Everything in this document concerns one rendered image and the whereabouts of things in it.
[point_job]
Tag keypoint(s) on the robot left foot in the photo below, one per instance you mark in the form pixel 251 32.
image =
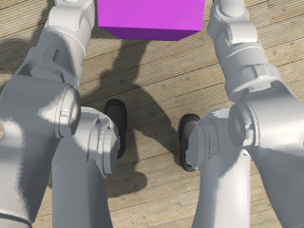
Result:
pixel 115 109

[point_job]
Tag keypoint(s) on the right robot upper arm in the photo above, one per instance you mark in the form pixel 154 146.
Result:
pixel 271 129

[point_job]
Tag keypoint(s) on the robot right forearm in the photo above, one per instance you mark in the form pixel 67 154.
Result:
pixel 240 54

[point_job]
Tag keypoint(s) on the robot left forearm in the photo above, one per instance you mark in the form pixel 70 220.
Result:
pixel 63 44

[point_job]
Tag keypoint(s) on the left robot thigh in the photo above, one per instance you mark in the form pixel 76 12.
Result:
pixel 79 178

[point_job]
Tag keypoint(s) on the left robot upper arm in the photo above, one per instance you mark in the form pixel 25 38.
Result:
pixel 36 114

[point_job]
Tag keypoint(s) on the carton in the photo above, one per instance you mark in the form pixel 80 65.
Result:
pixel 158 20

